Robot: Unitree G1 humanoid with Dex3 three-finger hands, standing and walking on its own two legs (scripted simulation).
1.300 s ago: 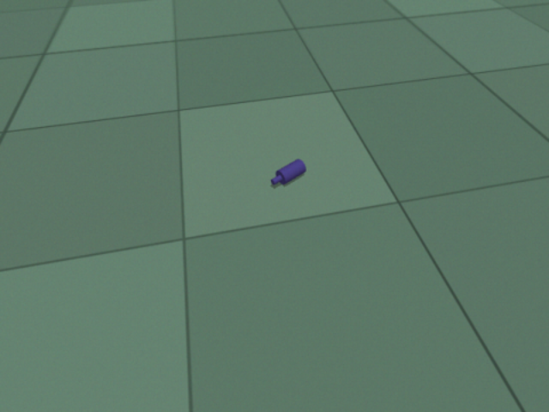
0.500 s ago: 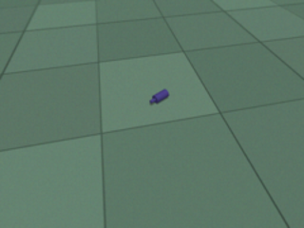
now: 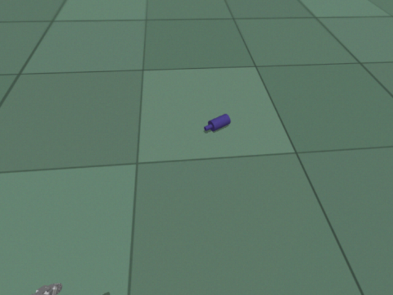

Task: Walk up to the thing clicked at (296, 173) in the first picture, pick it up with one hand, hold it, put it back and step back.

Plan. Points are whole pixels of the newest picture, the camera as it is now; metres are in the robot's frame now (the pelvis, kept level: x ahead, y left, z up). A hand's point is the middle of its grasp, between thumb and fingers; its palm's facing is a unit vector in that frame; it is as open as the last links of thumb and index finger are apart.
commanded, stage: walk up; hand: left
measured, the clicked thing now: (216, 123) +1.30 -0.13 -0.73
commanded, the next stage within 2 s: none
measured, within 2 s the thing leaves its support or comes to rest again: neither
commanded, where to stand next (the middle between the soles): +1.15 -0.54 m, yaw +35 degrees
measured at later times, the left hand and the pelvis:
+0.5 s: hand out of the picture +0.15 +0.21 -0.17, palm faces +0.20 -0.94 -0.27, open 7.3 cm; pelvis +0.18 -0.06 -0.01, yaw +12 degrees
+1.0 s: hand (178, 237) +0.28 +0.07 -0.14, palm faces +0.41 -0.84 -0.35, open 7.3 cm; pelvis +0.40 -0.19 +0.00, yaw +23 degrees
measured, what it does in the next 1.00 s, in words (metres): walks ahead, turning left: left foot, then right foot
